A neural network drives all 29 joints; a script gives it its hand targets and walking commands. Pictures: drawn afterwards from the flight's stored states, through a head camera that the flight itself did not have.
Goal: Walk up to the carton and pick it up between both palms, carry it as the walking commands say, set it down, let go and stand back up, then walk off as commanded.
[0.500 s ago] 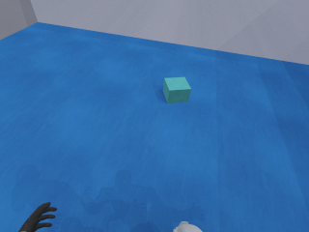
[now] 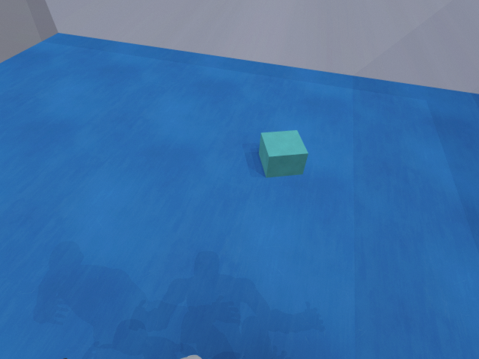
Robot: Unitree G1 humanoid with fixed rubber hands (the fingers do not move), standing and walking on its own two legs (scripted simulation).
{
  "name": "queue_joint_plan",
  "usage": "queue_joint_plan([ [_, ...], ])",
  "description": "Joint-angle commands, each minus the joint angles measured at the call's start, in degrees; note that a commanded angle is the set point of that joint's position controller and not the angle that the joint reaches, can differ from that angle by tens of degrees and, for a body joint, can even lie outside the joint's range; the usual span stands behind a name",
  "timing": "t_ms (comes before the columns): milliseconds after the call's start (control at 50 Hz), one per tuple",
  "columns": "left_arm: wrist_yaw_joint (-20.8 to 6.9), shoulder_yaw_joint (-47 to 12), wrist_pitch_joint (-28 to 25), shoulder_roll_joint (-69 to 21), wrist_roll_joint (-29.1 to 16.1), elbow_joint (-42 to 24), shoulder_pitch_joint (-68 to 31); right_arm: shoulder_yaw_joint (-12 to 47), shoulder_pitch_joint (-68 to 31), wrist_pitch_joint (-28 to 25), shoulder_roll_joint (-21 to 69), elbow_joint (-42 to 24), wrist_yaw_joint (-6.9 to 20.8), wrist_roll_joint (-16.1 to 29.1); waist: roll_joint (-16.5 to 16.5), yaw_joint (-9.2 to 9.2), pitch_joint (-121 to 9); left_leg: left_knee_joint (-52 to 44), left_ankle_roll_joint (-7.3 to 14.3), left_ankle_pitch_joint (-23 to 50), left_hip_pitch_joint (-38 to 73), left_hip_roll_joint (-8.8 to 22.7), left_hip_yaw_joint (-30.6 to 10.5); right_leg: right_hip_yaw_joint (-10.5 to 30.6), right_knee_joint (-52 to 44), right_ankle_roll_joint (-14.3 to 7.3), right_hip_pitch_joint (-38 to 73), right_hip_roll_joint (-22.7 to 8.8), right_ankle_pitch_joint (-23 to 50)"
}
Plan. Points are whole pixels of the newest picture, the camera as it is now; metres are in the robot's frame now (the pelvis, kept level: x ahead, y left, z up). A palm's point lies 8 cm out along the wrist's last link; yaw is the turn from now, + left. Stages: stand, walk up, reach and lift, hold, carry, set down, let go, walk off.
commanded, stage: walk up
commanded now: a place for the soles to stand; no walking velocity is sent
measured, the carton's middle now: (281, 153) +1.35 -0.19 -0.65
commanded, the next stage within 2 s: none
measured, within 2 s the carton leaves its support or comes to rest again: neither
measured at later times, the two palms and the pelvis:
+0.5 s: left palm (118, 292) +0.26 +0.27 -0.09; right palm (459, 270) +0.34 -0.42 -0.07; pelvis +0.23 -0.09 +0.00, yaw +0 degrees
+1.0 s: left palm (192, 181) +0.55 +0.17 -0.07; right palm (471, 218) +0.48 -0.52 -0.08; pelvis +0.42 -0.17 +0.00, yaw +1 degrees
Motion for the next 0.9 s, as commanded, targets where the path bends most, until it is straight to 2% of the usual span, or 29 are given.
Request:
queue_joint_plan([
  [0, -0.6, 2.2, -1.9, 11.8, 0.9, -5.4, -9.3, -4.1, 1.4, -0.8, -15.7, -2.9, -1.1, 0.7, 10.4, -4.65, 3.9, -29.8, 12.7, -22.6, 14.9, 20.3, -30.9, 8.3, 0.3, 2.0, -21.6, -6.0, -8.1],
  [40, -1.1, 2.6, -2.5, 12.8, 0.3, -4.7, -10.2, -4.1, -0.2, -0.6, -17.6, -3.5, -0.5, 0.4, 11.4, -4.24, 8.7, -30.0, 12.4, -23.8, 4.9, 19.5, -26.3, 6.1, -5.8, 2.1, -16.1, -6.2, -5.1],
  [100, -2.0, 2.7, -1.8, 10.8, -0.4, -1.7, -3.9, -3.8, -5.8, -0.5, -17.7, -3.6, 0.4, 0.2, 18.5, -0.1, 9.0, -29.3, 8.3, -24.0, -3.4, 14.3, -12.7, 0.0, -15.4, 1.0, -2.8, -4.9, 10.0],
  [140, -1.4, 3.8, -1.6, 11.3, -0.2, 1.3, 3.5, -2.6, -6.9, -0.4, -15.2, -4.0, 0.9, -0.2, 13.2, 3.36, 2.2, -17.4, 6.1, -25.3, -9.8, 9.1, -6.4, -3.6, -15.9, 1.5, 12.4, -1.4, 15.6],
  [160, -1.1, 5.1, -1.7, 13.0, -0.3, 2.1, 5.8, -2.3, -4.1, -0.1, -13.4, -3.4, 1.0, -0.5, 7.5, 4.78, 0.4, -9.7, 4.8, -28.4, -17.9, 6.9, -3.9, -1.5, -15.8, 0.5, 21.6, -1.9, 10.7],
  [180, -0.4, 6.3, -1.9, 17.7, 0.2, 2.8, 8.9, -1.6, -5.5, 0.0, -10.4, -4.2, 0.6, -1.1, -6.3, 8.34, -2.0, 8.6, 3.1, -23.3, -22.9, 1.9, 1.3, 13.4, -27.5, -3.0, 24.2, -9.7, -9.8],
  [200, 0.5, 6.4, -2.4, 21.8, 0.6, 1.0, 8.5, -1.2, -5.9, 0.6, -8.7, -5.5, 0.1, -0.4, -14.9, 7.45, -0.5, 25.6, 1.5, -19.1, -27.8, -2.6, -1.5, 41.0, -44.4, -10.3, 20.4, -20.9, -35.7],
  [220, 1.0, 5.6, -2.6, 21.1, -0.6, -1.6, 2.6, -2.1, -4.9, 0.8, -12.2, -4.8, -0.3, -0.1, -7.9, 3.91, 1.5, 28.2, 1.7, -16.1, -25.9, 0.4, -7.8, 41.5, -46.8, -12.4, 17.3, -21.8, -34.0],
  [260, 1.2, 5.1, -2.9, 18.1, -0.9, -2.2, 2.0, -1.6, -2.7, 0.2, -12.1, -3.6, 0.0, 0.7, -2.3, 1.83, 1.6, 25.5, 1.7, -12.2, -24.0, 4.0, -7.5, 35.2, -40.1, -13.6, 15.5, -20.9, -21.1],
  [300, 1.6, 4.4, -3.0, 16.0, -0.8, -1.8, 0.7, -1.3, 0.6, -0.4, -10.7, -1.8, -0.1, 1.3, -6.3, 1.63, -0.1, 19.0, 0.3, -11.8, -20.5, 4.2, -8.0, 28.9, -35.0, -14.0, 16.3, -20.8, -1.3],
  [340, 1.4, 4.2, -2.9, 16.1, -0.8, -2.8, -0.9, -1.5, 1.1, -0.8, -13.1, -1.5, 0.0, 0.9, -5.7, 0.39, -1.0, 11.6, -0.3, -14.0, -13.7, 4.3, -8.2, 27.2, -34.8, -13.9, 11.1, -22.3, 7.9],
  [400, 1.7, 3.0, -3.1, 14.9, -0.8, -3.7, -3.0, -1.7, 0.5, -0.7, -10.7, -2.2, 0.6, 1.1, -6.5, -1.52, -1.0, 2.9, 0.3, -6.1, -1.9, 2.2, -5.0, 18.7, -32.2, -12.0, 2.4, -19.6, 10.4],
  [440, 1.5, 0.9, -2.6, 11.2, -1.4, -4.8, -7.5, -2.2, 6.0, -1.3, -10.8, 0.2, 0.3, 1.0, -0.6, -6.91, -4.7, -9.4, 1.6, 2.6, 16.7, -1.2, -2.2, 8.3, -21.8, -7.3, -7.5, -14.2, 6.9],
  [460, 1.3, -0.1, -2.5, 7.9, -1.3, -6.1, -7.3, -4.1, 14.4, -1.5, -15.4, 2.2, -0.8, 0.3, 13.6, -11.72, -7.5, -17.1, 3.0, -10.2, 29.1, 3.5, -15.5, 1.7, -0.9, -3.1, -17.9, -8.2, 9.9],
  [480, 1.4, -1.2, -2.8, 4.6, -1.3, -6.9, -7.2, -4.7, 13.9, -1.4, -21.4, 0.6, -1.3, -0.3, 26.4, -11.24, -5.0, -30.2, 7.6, -18.2, 33.1, 18.6, -43.3, -1.8, 11.7, 0.8, -33.1, -0.4, -1.0],
  [500, 2.2, 0.3, -2.2, 10.5, -0.1, -5.4, -7.1, -5.2, 9.2, -1.1, -21.2, -0.8, -1.3, 1.0, 13.1, -9.72, -4.5, -32.9, 11.4, -22.5, 32.6, 22.6, -47.4, 4.6, 14.1, 1.4, -32.9, -3.0, -1.7],
  [520, 2.1, 1.1, -2.0, 13.9, -0.1, -4.4, -6.5, -4.5, 6.1, -0.9, -19.7, -1.5, -1.4, 1.5, 8.4, -8.17, -2.7, -30.9, 11.7, -20.2, 31.4, 21.3, -44.2, 6.9, 14.9, 1.1, -31.7, -5.2, 0.0],
  [540, 2.0, 1.3, -2.0, 13.9, 0.3, -4.3, -3.8, -3.9, 4.0, -0.9, -17.5, -2.4, -1.4, 1.7, 7.6, -6.66, -2.5, -26.2, 14.0, -10.7, 31.5, 22.4, -42.1, 6.7, 13.7, 1.4, -30.6, -6.2, -2.6],
  [580, 1.9, 0.9, -2.1, 12.7, 0.1, -3.5, -5.9, -3.5, 3.3, -0.7, -14.2, -2.4, -1.4, 1.7, 4.3, -5.77, -0.4, -24.6, 13.7, 2.8, 25.4, 19.9, -32.8, 6.6, 9.7, 2.1, -26.3, -7.5, -4.8],
  [660, 0.5, 0.5, -2.6, 9.3, -1.1, -4.0, -6.3, -3.5, 0.2, -0.8, -16.5, -1.7, -0.2, 1.1, 12.7, -4.37, 7.2, -23.6, 12.1, 14.6, 10.4, 15.4, -17.5, 2.2, -7.9, 2.2, -13.6, -7.1, 3.9],
  [720, -0.1, 1.7, -2.7, 8.8, -0.8, -1.2, -0.1, -2.3, -3.4, -0.3, -15.1, -3.0, 0.5, 1.0, 16.9, 0.11, 1.4, -16.3, 9.2, 8.3, 0.5, 9.9, -8.5, -3.8, -19.2, 1.3, 6.4, -3.4, 16.4],
  [740, 0.1, 2.5, -2.8, 10.4, -0.5, 0.2, 2.9, -1.6, -4.3, -0.3, -13.5, -3.4, 0.7, 1.1, 11.3, 2.54, -0.7, -9.6, 7.9, 11.9, -3.3, 8.1, -6.7, -5.3, -18.5, 0.6, 13.9, 0.2, 15.4],
  [760, 0.7, 4.2, -2.8, 13.8, 0.1, 2.1, 8.3, -1.0, -3.3, -0.2, -10.8, -4.3, 0.8, 1.1, 3.2, 5.23, -3.2, 2.6, 5.1, 7.2, -10.5, 4.5, -3.5, 2.2, -22.8, -1.3, 22.4, -2.6, 7.4],
  [780, 1.2, 5.7, -2.8, 19.8, 0.3, 1.8, 12.0, -0.3, -2.1, 0.0, -7.3, -5.7, 0.5, 1.7, -11.3, 7.35, -7.2, 21.9, 1.8, 0.9, -17.6, -2.3, 1.9, 25.6, -36.5, -7.1, 25.2, -17.7, -12.6],
  [800, 1.8, 5.0, -2.9, 20.6, -0.7, -0.1, 8.1, -0.3, -4.2, 0.3, -10.0, -5.1, -0.1, 1.4, -9.3, 5.85, -6.9, 27.5, 2.2, -13.3, -23.0, -3.6, -5.9, 40.0, -43.0, -13.9, 26.3, -25.3, -19.5],
  [820, 2.1, 4.9, -2.7, 20.1, -1.5, -1.0, 4.9, -1.2, -2.8, 0.8, -12.2, -3.2, -0.2, 0.2, -1.6, 3.51, -4.2, 29.1, 1.7, -14.4, -22.0, 1.1, -7.7, 37.0, -42.3, -14.8, 22.7, -25.2, -24.0],
  [840, 2.0, 4.7, -2.3, 18.3, -1.4, -2.9, 1.6, -1.7, -1.3, 0.8, -12.5, -2.3, 0.2, 0.8, -0.4, 1.55, -2.9, 26.5, 1.4, -14.8, -20.3, 1.9, -7.8, 34.3, -41.6, -14.7, 18.2, -24.6, -23.3],
  [860, 1.9, 3.7, -2.4, 16.7, -1.1, -2.7, 0.5, -1.2, -0.3, 1.0, -11.9, -1.8, 0.5, 1.3, 0.7, 0.81, -3.6, 22.4, 1.3, -15.6, -17.5, 1.6, -8.0, 31.1, -40.7, -13.4, 16.5, -22.5, -18.7],
  [880, 2.0, 3.7, -2.2, 17.1, -0.2, -2.9, -0.2, -1.0, 1.6, 1.1, -10.5, -1.8, 0.4, 2.0, -4.9, 0.84, -2.4, 17.8, 0.7, -15.8, -15.5, 2.0, -7.7, 27.2, -39.1, -12.1, 12.7, -21.4, -17.0],
])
